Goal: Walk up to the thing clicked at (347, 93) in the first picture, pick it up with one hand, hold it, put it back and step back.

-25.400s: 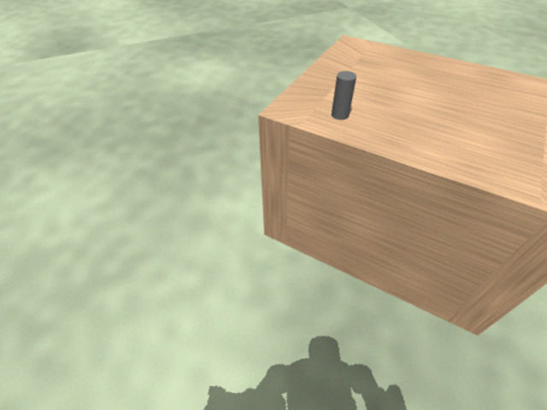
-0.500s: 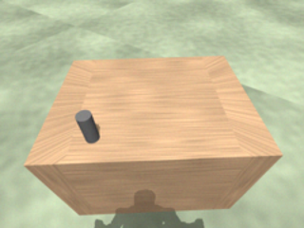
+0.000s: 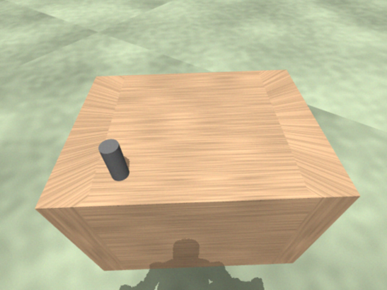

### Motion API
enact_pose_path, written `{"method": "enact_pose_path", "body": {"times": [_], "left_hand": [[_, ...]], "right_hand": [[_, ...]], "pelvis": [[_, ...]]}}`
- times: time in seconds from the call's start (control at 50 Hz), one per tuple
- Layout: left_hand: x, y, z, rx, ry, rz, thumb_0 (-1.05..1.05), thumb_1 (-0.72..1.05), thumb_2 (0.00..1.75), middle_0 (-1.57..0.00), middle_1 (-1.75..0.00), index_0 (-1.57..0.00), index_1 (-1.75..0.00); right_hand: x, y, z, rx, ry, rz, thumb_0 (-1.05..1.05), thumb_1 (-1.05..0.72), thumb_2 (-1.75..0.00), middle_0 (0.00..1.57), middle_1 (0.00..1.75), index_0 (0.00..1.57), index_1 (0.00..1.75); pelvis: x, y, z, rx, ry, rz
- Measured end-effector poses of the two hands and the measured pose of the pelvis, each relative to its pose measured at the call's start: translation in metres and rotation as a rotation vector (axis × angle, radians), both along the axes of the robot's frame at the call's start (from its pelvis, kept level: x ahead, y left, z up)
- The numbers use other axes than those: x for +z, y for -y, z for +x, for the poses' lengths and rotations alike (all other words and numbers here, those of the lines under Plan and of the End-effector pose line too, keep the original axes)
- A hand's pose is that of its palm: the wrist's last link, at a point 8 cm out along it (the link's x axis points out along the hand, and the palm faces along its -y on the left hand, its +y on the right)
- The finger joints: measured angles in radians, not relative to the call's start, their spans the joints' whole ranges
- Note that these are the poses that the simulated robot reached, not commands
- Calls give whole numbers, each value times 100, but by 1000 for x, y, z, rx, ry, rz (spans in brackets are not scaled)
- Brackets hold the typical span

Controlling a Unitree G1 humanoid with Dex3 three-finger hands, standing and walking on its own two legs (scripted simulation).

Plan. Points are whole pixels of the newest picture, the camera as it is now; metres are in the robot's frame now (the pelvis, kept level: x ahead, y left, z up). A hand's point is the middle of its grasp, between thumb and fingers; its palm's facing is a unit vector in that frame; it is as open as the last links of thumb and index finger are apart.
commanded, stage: home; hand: left
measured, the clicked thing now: (115, 161) +0.48 +0.25 -0.06
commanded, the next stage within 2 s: stand in 0.72 s
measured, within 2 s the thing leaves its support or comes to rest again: neither
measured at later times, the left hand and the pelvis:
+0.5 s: hand out of the picture +0.09 +0.25 -0.16, palm faces -0.06 -0.93 -0.35, open 17.6 cm; pelvis +0.03 -0.01 +0.00, yaw +0 degrees
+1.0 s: hand out of the picture +0.09 +0.25 -0.15, palm faces -0.03 -0.93 -0.36, open 15.9 cm; pelvis +0.02 -0.01 +0.00, yaw +0 degrees
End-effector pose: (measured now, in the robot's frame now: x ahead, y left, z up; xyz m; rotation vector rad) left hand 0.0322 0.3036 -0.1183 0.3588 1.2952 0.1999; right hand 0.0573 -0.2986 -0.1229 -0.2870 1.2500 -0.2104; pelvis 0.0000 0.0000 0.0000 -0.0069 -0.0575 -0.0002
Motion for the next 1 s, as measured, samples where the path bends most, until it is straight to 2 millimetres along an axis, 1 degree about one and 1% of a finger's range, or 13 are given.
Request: {"method": "enact_pose_path", "body": {"times": [0.14, 0.36, 0.52, 0.64, 0.76, 0.88, 0.94, 1.0], "left_hand": [[0, 5, 9, -3, 2, -4, -1, -58, 3, -5, -4, -5, -4], [-1, 13, 39, -20, 29, -20, -1, -57, 3, -5, -4, -5, -4], [0, 15, 62, -24, 56, -22, -1, -56, 4, -6, -5, -5, -4], [2, 14, 73, -26, 79, -21, -1, -55, 4, -6, -5, -5, -5], [3, 14, 75, -22, 94, -22, -1, -54, 5, -6, -5, -6, -5], [4, 12, 66, -15, 84, -20, -1, -53, 6, -7, -6, -7, -6], [3, 11, 60, -8, 74, -18, -1, -46, 12, -10, -11, -10, -11], [3, 9, 53, -2, 63, -16, -1, -34, 25, -14, -17, -14, -17]], "right_hand": [[-1, 2, 3, -5, -5, 6, 0, -90, -90, 20, 30, 21, 30], [1, 6, 11, -13, -20, 0, 0, -90, -90, 20, 30, 21, 30], [3, 8, 23, -14, -14, -9, 0, -90, -90, 20, 30, 21, 30], [4, 7, 33, -7, 8, -11, 0, -90, -90, 20, 30, 21, 30], [6, 6, 40, 1, 29, -11, 0, -90, -90, 20, 30, 21, 30], [6, 5, 39, 2, 36, -9, 0, -90, -90, 20, 30, 21, 30], [6, 5, 36, 2, 30, -8, 0, -90, -90, 20, 30, 21, 30], [5, 5, 32, 0, 21, -8, 0, -90, -90, 20, 30, 21, 30]], "pelvis": [[0, 3, 4, -1, -1, 1], [1, 6, 16, -5, -13, 4], [2, 6, 27, -8, -16, 7], [2, 6, 30, -8, -14, 7], [2, 6, 30, -6, -8, 6], [3, 5, 27, -4, -4, 7], [3, 5, 25, -2, -3, 7], [3, 5, 24, 0, -1, 7]]}}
